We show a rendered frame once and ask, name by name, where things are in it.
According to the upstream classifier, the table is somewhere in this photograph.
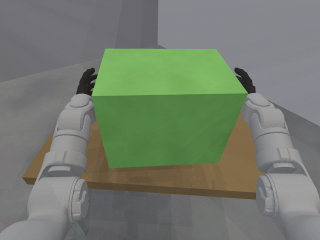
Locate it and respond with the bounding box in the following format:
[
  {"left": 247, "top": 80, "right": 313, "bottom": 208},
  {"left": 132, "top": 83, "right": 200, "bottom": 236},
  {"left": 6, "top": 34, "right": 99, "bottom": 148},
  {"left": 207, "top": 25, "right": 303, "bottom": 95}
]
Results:
[{"left": 22, "top": 88, "right": 266, "bottom": 237}]

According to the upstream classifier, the robot right upper arm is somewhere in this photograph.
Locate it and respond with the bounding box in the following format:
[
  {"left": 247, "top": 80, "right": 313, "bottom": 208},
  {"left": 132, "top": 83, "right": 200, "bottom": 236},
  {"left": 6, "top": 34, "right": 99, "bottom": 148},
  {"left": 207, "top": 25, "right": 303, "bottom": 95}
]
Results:
[{"left": 256, "top": 173, "right": 320, "bottom": 240}]

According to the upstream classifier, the left robot hand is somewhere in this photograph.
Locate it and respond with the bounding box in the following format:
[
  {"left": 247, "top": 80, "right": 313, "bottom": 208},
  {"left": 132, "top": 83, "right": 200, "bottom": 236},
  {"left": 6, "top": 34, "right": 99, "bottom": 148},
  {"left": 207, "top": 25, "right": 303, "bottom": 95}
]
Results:
[{"left": 76, "top": 68, "right": 98, "bottom": 97}]

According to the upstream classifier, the carton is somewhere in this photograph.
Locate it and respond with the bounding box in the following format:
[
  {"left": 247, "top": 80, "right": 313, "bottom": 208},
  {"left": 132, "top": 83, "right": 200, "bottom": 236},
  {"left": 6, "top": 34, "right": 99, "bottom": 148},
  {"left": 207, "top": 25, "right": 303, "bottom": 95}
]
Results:
[{"left": 91, "top": 48, "right": 248, "bottom": 169}]

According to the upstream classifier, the robot left upper arm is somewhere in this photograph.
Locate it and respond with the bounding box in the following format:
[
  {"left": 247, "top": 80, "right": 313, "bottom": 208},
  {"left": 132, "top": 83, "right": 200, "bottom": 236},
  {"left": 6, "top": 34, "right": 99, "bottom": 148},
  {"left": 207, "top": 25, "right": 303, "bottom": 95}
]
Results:
[{"left": 0, "top": 176, "right": 89, "bottom": 240}]

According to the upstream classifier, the robot left forearm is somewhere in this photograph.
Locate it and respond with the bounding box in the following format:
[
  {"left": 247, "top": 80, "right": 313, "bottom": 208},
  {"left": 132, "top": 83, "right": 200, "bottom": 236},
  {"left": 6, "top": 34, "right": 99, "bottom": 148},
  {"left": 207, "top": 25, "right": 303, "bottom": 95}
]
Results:
[{"left": 27, "top": 93, "right": 96, "bottom": 217}]

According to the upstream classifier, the robot right forearm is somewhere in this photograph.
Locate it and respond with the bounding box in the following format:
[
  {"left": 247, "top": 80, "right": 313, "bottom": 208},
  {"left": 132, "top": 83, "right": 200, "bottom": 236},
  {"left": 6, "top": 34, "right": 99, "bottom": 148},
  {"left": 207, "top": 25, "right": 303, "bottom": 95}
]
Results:
[{"left": 240, "top": 93, "right": 320, "bottom": 213}]

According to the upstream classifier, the right robot hand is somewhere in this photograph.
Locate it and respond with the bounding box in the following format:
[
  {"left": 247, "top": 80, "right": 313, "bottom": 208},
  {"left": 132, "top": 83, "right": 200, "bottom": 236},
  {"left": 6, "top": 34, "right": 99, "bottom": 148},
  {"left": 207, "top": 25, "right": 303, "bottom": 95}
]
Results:
[{"left": 234, "top": 67, "right": 256, "bottom": 94}]

